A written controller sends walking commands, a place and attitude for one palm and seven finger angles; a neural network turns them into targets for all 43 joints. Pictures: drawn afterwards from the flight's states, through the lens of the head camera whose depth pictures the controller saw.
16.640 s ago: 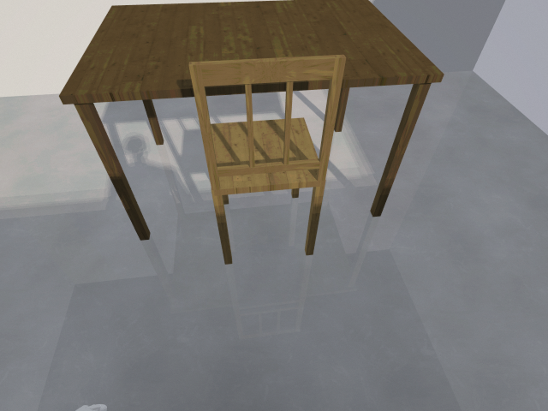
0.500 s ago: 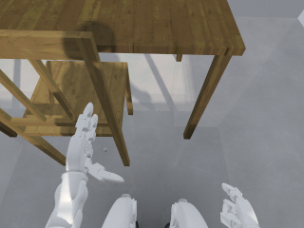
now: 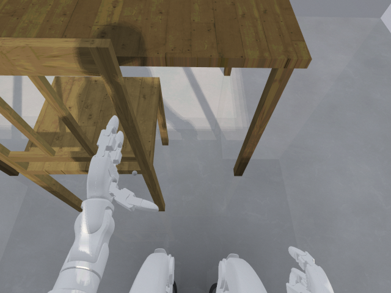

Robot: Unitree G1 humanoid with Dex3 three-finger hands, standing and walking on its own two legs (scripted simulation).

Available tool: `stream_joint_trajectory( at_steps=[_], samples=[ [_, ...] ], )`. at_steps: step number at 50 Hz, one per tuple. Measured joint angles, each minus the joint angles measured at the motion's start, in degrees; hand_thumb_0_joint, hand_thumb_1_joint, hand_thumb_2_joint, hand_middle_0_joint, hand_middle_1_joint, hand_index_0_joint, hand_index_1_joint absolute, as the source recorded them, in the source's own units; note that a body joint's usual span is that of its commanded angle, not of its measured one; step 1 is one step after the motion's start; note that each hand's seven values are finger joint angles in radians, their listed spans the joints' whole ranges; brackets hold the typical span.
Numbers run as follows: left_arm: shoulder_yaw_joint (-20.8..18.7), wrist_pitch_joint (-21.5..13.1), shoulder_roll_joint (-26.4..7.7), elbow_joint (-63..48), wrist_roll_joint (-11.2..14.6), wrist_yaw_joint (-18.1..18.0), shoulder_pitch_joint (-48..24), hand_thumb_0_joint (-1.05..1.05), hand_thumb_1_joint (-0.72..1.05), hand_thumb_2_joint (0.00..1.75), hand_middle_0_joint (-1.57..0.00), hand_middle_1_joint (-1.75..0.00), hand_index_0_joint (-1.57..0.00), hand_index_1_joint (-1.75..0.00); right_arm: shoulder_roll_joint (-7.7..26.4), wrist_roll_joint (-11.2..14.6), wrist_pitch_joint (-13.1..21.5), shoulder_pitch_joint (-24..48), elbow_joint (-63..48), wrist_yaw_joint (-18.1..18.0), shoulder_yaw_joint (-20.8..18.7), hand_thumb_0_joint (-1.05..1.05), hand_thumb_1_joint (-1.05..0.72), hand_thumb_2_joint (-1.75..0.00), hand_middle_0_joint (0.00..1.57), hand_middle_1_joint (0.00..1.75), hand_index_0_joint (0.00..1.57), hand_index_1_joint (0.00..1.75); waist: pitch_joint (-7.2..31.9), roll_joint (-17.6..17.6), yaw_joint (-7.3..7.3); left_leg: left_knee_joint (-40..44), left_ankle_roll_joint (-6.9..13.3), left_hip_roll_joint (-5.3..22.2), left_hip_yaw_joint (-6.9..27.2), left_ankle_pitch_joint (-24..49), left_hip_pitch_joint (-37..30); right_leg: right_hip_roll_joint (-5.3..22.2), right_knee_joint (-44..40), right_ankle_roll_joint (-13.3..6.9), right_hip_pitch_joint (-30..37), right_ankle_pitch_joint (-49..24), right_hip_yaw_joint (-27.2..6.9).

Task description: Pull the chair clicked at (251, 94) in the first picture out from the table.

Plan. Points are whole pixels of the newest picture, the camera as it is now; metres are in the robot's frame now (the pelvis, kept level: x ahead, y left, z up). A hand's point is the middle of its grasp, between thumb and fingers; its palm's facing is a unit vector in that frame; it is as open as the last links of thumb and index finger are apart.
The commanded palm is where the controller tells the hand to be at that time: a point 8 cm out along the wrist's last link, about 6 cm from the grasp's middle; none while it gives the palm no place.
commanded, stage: push the fingers through the gap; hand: left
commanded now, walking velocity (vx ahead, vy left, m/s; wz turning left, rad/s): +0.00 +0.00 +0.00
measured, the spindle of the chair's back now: (18, 122) +0.45 +0.40 +0.03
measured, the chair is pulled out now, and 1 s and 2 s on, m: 0.00 0.00 0.00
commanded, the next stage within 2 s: hook a spindle and tug to test in 1.12 s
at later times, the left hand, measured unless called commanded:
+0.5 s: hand (132, 149) +0.40 +0.15 +0.02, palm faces +0.03 -1.00 -0.02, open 17.0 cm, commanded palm +0.38 +0.19 +0.03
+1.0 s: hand (136, 138) +0.43 +0.15 +0.02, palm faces +0.04 -1.00 -0.01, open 16.9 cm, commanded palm +0.40 +0.19 +0.03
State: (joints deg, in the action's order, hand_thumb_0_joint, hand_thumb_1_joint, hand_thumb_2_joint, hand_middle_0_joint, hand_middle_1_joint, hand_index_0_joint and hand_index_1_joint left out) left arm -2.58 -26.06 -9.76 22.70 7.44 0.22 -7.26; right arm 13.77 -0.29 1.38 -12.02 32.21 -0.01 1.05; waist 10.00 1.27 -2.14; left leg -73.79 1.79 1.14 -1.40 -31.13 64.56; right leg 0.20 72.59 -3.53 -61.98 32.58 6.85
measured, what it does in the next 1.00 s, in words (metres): stands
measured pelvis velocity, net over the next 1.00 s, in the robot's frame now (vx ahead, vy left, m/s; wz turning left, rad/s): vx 0.00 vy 0.02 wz -0.04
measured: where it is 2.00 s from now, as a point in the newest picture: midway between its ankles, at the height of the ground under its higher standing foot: outside the picture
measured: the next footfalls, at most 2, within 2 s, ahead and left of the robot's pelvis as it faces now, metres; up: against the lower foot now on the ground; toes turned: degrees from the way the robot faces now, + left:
none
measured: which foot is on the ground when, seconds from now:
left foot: down 0.00-1.00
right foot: down 0.00-1.00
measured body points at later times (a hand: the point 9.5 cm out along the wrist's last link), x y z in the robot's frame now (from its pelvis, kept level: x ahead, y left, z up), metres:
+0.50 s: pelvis +0.00 +0.01 +0.00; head +0.11 +0.02 +0.44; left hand +0.39 +0.20 +0.03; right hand +0.12 -0.25 -0.11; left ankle +0.03 +0.10 -0.62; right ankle +0.02 -0.09 -0.62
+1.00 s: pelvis +0.00 +0.02 +0.00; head +0.13 +0.03 +0.44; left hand +0.42 +0.20 +0.02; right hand +0.08 -0.24 -0.12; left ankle +0.03 +0.10 -0.62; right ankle +0.02 -0.09 -0.62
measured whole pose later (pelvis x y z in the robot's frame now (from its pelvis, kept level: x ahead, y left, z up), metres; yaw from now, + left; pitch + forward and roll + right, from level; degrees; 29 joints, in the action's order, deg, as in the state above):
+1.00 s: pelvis +0.00 +0.02 +0.00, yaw -2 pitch +24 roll -2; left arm -10.1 -29.8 -11.3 43.3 6.0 -1.2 -26.0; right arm 13.5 -1.1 -2.6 -15.8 34.7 1.7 0.6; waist 10.0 1.4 -5.6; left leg -72.4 3.5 1.5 -3.4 -30.9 66.0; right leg -0.3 70.4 -1.7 -63.9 31.0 4.7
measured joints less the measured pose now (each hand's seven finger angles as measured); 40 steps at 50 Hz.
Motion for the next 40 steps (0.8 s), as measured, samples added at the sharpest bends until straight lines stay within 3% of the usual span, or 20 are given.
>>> stream_joint_trajectory(
  at_steps=[24, 40],
  samples=[
    [-4.8, -2.3, -2.0, 13.5, 0.4, 0.8, -12.7, -0.01, -0.5, 0.3, -0.06, -0.08, -0.06, -0.08, 0.1, -0.2, -0.8, -1.0, 2.0, 0.2, -0.1, 0.01, -0.91, -0.89, 0.2, 0.3, 0.2, 0.3, -0.2, -0.2, -1.86, 0.5, 0.5, 0.2, -0.5, 0.5, 1.1, -0.2, -0.8, 0.5, -1.2, -1.0, -0.6],
    [-8.1, -2.9, -3.1, 22.0, -0.9, 0.0, -21.8, -0.01, -0.5, 0.3, -0.06, -0.08, -0.06, -0.08, 0.0, -0.7, -2.4, -2.6, 2.9, 1.0, -0.3, 0.01, -0.91, -0.89, 0.2, 0.3, 0.2, 0.3, 0.1, 0.1, -3.59, 0.4, 1.4, 0.3, -1.4, 0.3, 3.0, -0.4, -1.1, 1.5, -3.2, -1.5, -1.5]
  ],
)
